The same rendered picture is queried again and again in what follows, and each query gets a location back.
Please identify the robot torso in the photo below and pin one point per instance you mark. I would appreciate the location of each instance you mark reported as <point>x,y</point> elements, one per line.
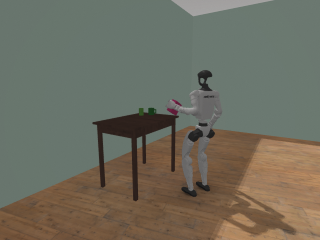
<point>206,103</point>

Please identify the right robot upper arm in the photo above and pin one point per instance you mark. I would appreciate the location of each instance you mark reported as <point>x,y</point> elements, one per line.
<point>217,103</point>

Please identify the left robot hand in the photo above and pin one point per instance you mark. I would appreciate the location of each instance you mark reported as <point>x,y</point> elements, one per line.
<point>170,104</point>

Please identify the left robot upper arm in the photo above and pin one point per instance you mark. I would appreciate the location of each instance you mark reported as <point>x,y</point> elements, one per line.
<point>194,101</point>

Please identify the robot left forearm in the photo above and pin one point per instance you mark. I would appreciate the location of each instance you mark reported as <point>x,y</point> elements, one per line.
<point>184,110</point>

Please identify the robot right thigh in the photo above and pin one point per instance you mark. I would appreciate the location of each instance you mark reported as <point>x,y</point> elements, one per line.
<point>202,145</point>

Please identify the robot right forearm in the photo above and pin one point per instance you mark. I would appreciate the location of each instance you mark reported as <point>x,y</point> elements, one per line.
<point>214,119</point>

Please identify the table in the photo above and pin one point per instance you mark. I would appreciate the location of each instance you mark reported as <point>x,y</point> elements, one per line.
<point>134,126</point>

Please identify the sponge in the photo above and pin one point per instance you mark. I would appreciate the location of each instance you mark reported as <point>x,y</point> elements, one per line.
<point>172,110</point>

